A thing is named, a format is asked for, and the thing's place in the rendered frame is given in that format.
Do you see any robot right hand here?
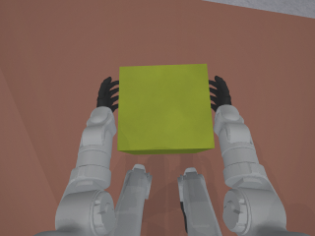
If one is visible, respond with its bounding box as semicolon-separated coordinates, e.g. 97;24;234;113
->
209;76;232;112

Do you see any robot left hand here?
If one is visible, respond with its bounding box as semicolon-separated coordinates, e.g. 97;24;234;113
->
96;77;119;113

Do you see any right robot forearm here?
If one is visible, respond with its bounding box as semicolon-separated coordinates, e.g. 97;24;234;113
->
213;104;286;224

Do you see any robot left thigh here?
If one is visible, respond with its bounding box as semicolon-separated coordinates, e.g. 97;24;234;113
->
104;167;153;236

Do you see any carton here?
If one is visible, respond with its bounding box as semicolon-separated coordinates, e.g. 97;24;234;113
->
117;64;215;155

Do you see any left robot upper arm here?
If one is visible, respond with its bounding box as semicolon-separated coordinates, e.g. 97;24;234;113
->
33;189;116;236

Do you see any robot left shin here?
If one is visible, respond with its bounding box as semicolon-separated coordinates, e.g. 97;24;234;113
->
124;163;146;181

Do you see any left robot forearm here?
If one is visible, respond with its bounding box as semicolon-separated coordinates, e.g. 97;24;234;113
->
55;106;117;229

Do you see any right robot upper arm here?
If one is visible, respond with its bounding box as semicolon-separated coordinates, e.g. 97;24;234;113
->
222;187;310;236

